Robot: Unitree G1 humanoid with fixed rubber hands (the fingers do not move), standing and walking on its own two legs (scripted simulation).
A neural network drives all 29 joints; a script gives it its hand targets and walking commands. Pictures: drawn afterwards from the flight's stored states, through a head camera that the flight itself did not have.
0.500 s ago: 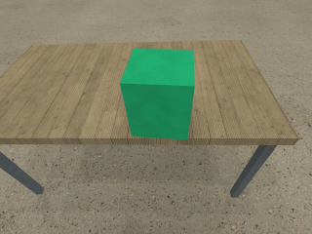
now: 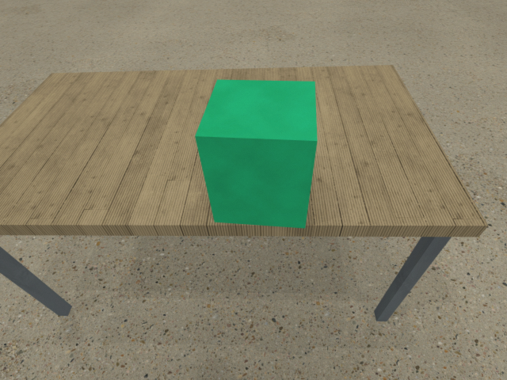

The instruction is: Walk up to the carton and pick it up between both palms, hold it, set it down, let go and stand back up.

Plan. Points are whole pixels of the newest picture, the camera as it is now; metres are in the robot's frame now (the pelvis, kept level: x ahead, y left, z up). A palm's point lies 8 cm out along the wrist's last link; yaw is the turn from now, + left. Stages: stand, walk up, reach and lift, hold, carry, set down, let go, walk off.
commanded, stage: stand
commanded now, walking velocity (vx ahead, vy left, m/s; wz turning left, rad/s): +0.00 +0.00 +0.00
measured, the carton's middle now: (262, 155) +0.58 +0.01 +0.02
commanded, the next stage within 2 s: walk up in 0.10 s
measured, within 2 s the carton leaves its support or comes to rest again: neither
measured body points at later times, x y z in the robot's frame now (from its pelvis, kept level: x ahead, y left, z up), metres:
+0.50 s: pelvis +0.03 +0.03 -0.01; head +0.03 +0.03 +0.44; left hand -0.03 +0.28 -0.16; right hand +0.03 -0.23 -0.15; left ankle +0.05 +0.15 -0.74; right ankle +0.00 -0.13 -0.74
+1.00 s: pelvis +0.16 +0.01 -0.02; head +0.19 -0.01 +0.43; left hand +0.26 +0.27 -0.13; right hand +0.13 -0.24 -0.16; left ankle +0.11 +0.13 -0.67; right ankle +0.22 -0.09 -0.74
